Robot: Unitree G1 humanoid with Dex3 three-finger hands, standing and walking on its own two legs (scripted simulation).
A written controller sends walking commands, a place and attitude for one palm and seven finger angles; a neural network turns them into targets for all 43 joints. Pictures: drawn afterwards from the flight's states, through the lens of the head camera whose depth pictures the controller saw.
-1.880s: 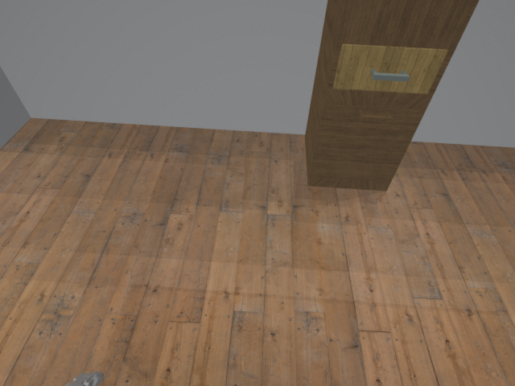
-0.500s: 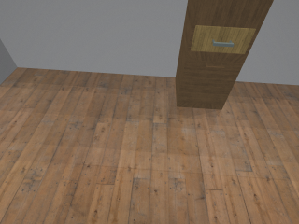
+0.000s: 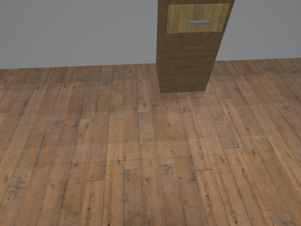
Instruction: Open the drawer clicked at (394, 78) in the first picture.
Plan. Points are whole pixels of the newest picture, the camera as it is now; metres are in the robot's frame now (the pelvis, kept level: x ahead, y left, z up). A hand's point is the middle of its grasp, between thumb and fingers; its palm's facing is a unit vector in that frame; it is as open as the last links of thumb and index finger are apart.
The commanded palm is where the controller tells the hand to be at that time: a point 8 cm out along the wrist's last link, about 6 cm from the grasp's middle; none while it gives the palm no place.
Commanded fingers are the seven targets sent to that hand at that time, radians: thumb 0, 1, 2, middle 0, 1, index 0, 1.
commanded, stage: walk to a spot facing it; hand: left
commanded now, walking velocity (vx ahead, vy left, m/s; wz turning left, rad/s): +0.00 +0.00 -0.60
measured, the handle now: (198, 21) +1.31 -0.21 -0.08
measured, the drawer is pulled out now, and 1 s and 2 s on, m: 0.00 0.00 0.00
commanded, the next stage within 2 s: none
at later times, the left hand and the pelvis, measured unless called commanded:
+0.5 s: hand out of the picture +0.07 +0.22 -0.16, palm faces -0.17 -0.96 -0.24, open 7.4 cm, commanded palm none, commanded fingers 0.00 0.90 0.90 -0.20 -0.30 -0.20 -0.30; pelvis -0.02 +0.03 +0.01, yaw -15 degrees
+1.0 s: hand (120, 197) +0.22 +0.12 -0.16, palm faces -0.60 -0.79 -0.13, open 7.4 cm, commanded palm none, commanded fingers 0.00 0.90 0.90 -0.20 -0.30 -0.20 -0.30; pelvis +0.04 +0.02 +0.01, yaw -35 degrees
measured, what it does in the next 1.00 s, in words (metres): steps on the spot, turning right: left foot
